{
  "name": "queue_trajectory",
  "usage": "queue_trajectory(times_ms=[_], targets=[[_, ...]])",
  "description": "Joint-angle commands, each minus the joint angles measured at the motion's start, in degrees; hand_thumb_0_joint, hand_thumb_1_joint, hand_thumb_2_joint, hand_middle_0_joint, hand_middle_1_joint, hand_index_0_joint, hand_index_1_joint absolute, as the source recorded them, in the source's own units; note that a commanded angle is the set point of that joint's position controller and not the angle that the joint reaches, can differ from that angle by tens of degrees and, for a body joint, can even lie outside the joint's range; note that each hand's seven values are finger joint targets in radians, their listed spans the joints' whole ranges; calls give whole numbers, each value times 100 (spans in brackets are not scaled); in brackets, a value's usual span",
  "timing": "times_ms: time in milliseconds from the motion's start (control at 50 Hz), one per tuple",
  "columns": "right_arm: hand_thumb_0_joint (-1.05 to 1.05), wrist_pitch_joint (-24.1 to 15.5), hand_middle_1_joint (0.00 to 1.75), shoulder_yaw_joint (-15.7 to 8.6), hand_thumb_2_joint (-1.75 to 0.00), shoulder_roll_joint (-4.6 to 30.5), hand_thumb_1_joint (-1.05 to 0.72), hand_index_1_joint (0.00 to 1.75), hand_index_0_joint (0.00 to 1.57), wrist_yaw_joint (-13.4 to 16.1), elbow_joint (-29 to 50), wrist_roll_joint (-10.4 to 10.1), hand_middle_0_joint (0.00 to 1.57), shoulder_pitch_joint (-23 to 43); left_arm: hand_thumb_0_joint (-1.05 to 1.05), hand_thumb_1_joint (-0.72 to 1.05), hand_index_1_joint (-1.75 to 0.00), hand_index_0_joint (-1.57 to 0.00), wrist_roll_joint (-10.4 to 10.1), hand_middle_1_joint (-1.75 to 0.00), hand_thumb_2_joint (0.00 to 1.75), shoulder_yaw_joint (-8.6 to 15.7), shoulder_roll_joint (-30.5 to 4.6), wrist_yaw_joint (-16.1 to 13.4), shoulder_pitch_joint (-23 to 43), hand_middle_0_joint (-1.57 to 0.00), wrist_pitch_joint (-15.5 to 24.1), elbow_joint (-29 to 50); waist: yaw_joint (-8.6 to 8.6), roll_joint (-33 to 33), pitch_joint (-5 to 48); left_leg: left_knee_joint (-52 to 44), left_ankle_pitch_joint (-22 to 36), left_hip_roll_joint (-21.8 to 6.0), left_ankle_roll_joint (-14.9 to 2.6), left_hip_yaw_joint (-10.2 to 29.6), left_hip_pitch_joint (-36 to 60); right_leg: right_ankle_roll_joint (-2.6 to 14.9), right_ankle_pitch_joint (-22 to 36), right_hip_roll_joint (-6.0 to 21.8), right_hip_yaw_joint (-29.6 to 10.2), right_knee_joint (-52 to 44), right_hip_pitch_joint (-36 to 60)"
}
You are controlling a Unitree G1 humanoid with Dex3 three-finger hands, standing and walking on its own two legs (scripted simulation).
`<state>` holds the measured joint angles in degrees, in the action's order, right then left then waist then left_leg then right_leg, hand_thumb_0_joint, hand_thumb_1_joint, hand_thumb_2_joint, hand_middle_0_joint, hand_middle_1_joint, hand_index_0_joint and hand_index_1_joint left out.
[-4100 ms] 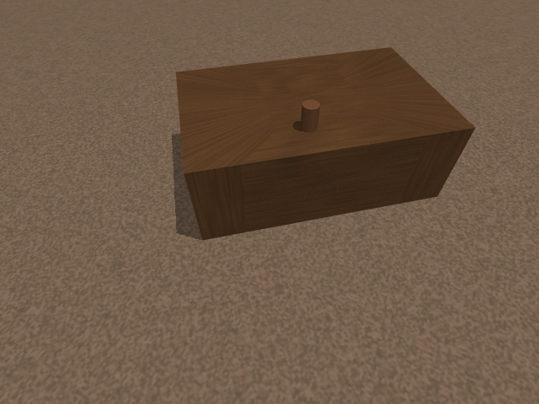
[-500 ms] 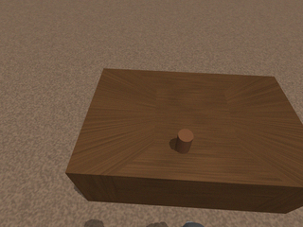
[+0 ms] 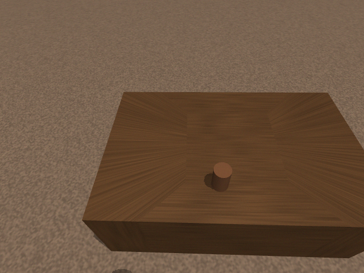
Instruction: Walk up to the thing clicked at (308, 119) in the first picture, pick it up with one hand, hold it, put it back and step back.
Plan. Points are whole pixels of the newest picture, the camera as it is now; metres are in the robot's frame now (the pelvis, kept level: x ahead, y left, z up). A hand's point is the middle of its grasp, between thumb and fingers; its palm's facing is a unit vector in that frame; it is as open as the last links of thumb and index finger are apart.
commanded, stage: walk up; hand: right
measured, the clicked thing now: (221, 177) +0.52 -0.12 -0.30
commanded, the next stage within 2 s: stand in 0.92 s
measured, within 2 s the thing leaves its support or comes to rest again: neither
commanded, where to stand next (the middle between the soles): +0.06 +0.01 m, yaw -1 degrees
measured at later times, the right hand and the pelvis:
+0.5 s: hand out of the picture +0.07 -0.26 -0.15, palm faces +0.04 +0.94 -0.34, open 7.4 cm; pelvis +0.01 +0.00 +0.01, yaw -2 degrees
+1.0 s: hand out of the picture +0.09 -0.25 -0.15, palm faces +0.04 +0.94 -0.33, open 7.4 cm; pelvis +0.02 +0.00 +0.01, yaw -2 degrees
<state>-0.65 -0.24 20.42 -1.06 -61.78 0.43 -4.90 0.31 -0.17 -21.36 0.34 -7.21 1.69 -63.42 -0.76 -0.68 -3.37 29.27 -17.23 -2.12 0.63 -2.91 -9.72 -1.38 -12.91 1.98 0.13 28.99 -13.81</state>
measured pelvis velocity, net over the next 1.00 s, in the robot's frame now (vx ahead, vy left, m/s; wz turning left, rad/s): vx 0.02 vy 0.00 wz -0.04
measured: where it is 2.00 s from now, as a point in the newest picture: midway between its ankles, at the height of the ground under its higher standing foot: outside the picture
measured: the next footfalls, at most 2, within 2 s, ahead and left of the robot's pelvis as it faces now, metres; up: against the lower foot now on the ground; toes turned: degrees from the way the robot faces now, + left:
none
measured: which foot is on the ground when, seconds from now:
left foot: down 0.00-1.00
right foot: down 0.00-1.00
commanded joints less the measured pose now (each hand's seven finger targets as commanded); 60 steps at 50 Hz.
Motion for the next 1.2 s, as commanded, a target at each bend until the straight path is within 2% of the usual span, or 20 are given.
queue_trajectory(times_ms=[0,140,260,360,400,480,760,820,880,900,1000,1080,1140,1180], targets=[[0,-88,30,-315,-90,1242,-90,30,20,112,209,-37,20,196,0,90,-30,-20,-22,-30,90,252,-1228,-96,393,-20,144,249,103,240,677,-708,977,-482,-278,451,244,369,1317,579,-594,-605,415],[0,-80,30,-310,-90,1239,-90,30,20,114,67,-21,20,330,0,90,-30,-20,-8,-30,90,257,-1155,-102,527,-20,103,139,75,200,679,-909,1245,-531,-243,358,404,307,1556,561,-532,-749,583],[0,-74,30,-309,-90,1221,-90,30,20,105,-13,9,20,369,0,90,-30,-20,-6,-30,90,256,-1109,-90,669,-20,66,107,68,54,430,-1181,859,-527,-202,337,375,266,1098,509,-575,-933,468],[0,-92,30,-328,-90,1255,-90,30,20,117,-44,17,20,316,0,90,-30,-20,18,-30,90,273,-1082,-86,686,-20,53,103,86,41,537,-1275,895,-561,-209,279,376,262,1327,483,-518,-895,681],[0,-93,30,-314,-90,1223,-90,30,20,121,-41,21,20,308,0,90,-30,-20,13,-30,90,283,-1087,-83,715,-20,41,94,81,28,404,-1347,723,-558,-195,293,298,246,1115,451,-527,-925,624],[0,-90,30,-323,-90,1212,-90,30,20,123,-55,28,20,238,0,90,-30,-20,27,-30,90,282,-1063,-80,765,-20,29,94,110,105,403,-1364,612,-542,-199,279,297,232,1074,446,-558,-948,613],[0,-67,30,-351,-90,1209,-90,30,20,137,-16,28,20,124,0,90,-30,-20,18,-30,90,287,-1027,-101,655,-20,17,134,115,90,558,-1267,1199,-570,-215,167,600,242,1575,461,-534,-838,654],[0,-57,30,-348,-90,1163,-90,30,20,129,25,15,20,189,0,90,-30,-20,23,-30,90,289,-1046,-106,653,-20,7,102,107,125,424,-1299,1076,-563,-200,179,564,209,1491,426,-507,-868,578],[0,-43,30,-369,-90,1180,-90,30,20,129,12,21,20,154,0,90,-30,-20,29,-30,90,280,-1031,-112,604,-20,14,117,125,148,509,-1243,1113,-571,-217,141,739,235,1540,438,-544,-882,523],[0,-53,30,-318,-90,1152,-90,30,20,141,65,6,20,267,0,90,-30,-20,16,-30,90,261,-1076,-115,637,-20,17,151,171,133,413,-1319,1747,-651,-144,365,629,202,2045,498,-579,-931,584],[0,-57,30,-332,-90,1218,-90,30,20,162,28,-7,20,216,0,90,-30,-20,-7,-30,90,251,-1019,-109,504,-20,6,163,171,-30,765,-1240,2313,-668,-108,276,919,209,2452,536,-515,-883,842],[0,-55,30,-307,-90,1168,-90,30,20,154,37,-3,20,303,0,90,-30,-20,8,-30,90,249,-1063,-110,508,-20,-6,174,152,-13,691,-1387,1834,-647,-102,301,868,184,2018,529,-524,-1056,817],[0,-44,30,-282,-90,1142,-90,30,20,140,30,9,20,362,0,90,-30,-20,18,-30,90,247,-1088,-110,594,-20,-19,183,145,12,489,-1505,1260,-635,-95,342,694,185,1492,520,-535,-1183,730],[0,-50,30,-298,-90,1168,-90,30,20,135,15,14,20,313,0,90,-30,-20,17,-30,90,247,-1080,-101,569,-20,-10,190,158,57,551,-1501,1314,-650,-104,337,726,209,1554,543,-552,-1183,747]])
